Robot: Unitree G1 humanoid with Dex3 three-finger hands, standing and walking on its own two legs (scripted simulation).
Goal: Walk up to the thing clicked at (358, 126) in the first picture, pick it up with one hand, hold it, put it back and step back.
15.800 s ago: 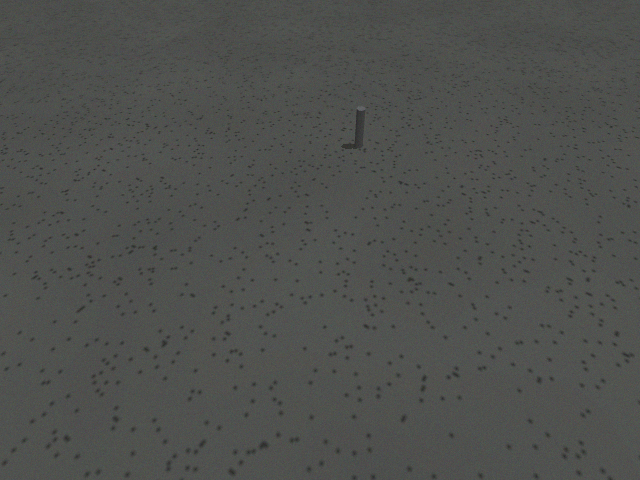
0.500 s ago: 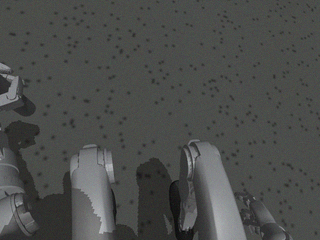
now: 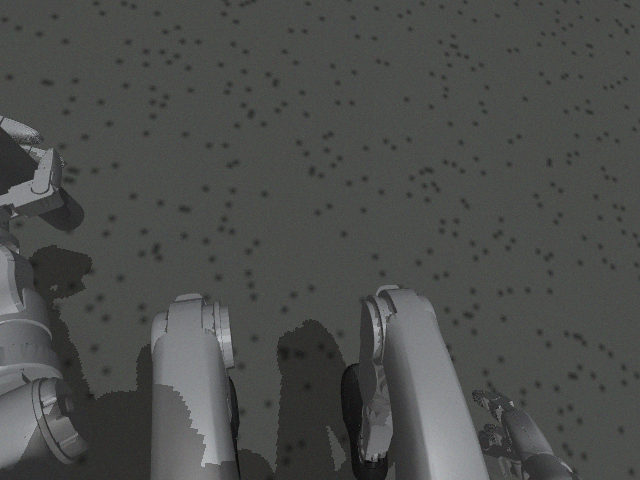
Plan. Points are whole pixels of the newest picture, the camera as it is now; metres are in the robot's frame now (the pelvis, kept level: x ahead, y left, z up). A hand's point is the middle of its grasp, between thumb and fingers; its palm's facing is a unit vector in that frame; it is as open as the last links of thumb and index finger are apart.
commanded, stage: settle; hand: left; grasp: from the side
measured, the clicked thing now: (26, 181) +0.44 +0.34 -0.05
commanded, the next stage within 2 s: lift in 0.08 s
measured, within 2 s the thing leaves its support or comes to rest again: neither
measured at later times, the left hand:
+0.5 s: hand (21, 156) +0.44 +0.31 +0.01, palm faces +0.34 -0.94 -0.04, open 5.5 cm
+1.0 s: hand out of the picture +0.41 +0.29 +0.16, palm faces +0.34 -0.94 -0.05, open 5.5 cm
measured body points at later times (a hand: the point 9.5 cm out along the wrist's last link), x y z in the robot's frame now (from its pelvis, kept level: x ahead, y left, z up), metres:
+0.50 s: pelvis +0.00 +0.00 +0.02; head +0.20 +0.06 +0.42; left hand +0.42 +0.36 +0.01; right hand +0.13 -0.27 -0.10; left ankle +0.09 +0.13 -0.34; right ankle +0.09 -0.12 -0.34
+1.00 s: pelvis +0.02 +0.00 +0.14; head +0.18 +0.05 +0.56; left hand +0.38 +0.34 +0.16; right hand +0.19 -0.24 +0.03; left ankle +0.08 +0.13 -0.34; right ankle +0.09 -0.12 -0.34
